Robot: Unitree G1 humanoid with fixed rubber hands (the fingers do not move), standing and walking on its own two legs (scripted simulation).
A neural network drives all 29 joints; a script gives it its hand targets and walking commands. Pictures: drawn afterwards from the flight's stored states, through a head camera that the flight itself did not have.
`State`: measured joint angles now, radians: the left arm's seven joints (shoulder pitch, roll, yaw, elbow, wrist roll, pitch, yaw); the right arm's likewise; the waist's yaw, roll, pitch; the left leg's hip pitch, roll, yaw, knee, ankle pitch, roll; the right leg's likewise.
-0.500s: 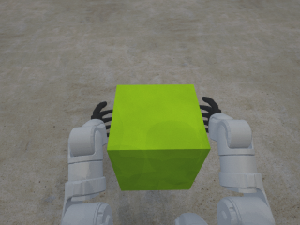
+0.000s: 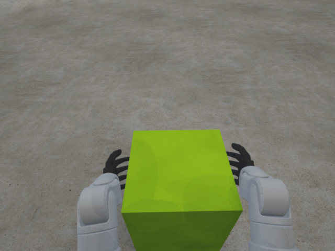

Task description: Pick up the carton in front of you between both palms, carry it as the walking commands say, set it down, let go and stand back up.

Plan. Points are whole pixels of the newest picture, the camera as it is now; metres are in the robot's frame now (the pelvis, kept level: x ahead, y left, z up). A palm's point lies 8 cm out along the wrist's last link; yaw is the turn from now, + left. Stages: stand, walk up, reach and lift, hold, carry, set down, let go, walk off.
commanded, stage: carry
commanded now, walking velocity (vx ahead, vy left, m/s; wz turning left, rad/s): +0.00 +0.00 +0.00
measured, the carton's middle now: (177, 193) +0.27 +0.00 +0.02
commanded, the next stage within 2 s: hold in 1.70 s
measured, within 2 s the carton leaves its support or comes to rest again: neither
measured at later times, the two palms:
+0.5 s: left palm (105, 176) +0.28 +0.17 +0.09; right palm (235, 169) +0.28 -0.13 +0.09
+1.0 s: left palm (106, 194) +0.25 +0.17 +0.05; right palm (234, 187) +0.25 -0.13 +0.06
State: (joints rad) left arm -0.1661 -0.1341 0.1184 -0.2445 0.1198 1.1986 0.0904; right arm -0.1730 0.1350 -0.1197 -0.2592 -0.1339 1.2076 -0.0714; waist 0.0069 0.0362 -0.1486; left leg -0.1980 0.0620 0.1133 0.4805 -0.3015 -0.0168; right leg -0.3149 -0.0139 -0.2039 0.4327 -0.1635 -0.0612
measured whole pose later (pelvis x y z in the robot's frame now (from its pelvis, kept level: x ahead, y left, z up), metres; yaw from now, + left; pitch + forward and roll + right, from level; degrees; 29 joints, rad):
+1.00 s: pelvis -0.02 +0.02 +0.00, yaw +0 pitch +1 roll +0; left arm -0.16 -0.13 0.13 0.02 0.21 0.94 0.03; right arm -0.16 0.13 -0.13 0.02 -0.21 0.93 -0.02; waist 0.00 0.00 -0.15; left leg -0.22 0.02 0.13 0.52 -0.32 0.03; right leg -0.35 -0.07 -0.18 0.50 -0.17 -0.03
